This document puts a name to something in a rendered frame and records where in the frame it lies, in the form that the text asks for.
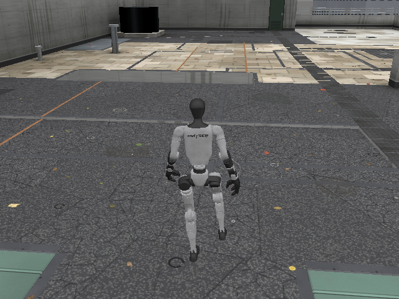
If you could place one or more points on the right robot thigh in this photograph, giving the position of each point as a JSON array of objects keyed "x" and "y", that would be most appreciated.
[{"x": 214, "y": 181}]

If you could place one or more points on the left robot forearm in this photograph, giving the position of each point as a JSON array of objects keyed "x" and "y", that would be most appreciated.
[{"x": 170, "y": 163}]

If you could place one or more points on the robot thigh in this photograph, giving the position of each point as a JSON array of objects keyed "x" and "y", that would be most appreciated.
[
  {"x": 186, "y": 189},
  {"x": 214, "y": 181}
]

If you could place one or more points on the left robot thigh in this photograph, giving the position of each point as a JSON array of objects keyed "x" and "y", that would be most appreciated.
[{"x": 186, "y": 189}]

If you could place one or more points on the robot right hand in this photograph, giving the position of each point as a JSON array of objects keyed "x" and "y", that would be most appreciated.
[{"x": 235, "y": 187}]

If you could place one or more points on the robot left hand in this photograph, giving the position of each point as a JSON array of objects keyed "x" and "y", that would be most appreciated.
[{"x": 174, "y": 172}]

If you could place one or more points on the left robot upper arm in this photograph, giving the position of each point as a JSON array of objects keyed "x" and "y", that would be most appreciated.
[{"x": 175, "y": 143}]

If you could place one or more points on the right robot forearm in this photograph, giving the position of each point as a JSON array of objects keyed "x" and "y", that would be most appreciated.
[{"x": 230, "y": 167}]

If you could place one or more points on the right robot upper arm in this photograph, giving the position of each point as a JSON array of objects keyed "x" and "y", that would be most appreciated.
[{"x": 218, "y": 131}]

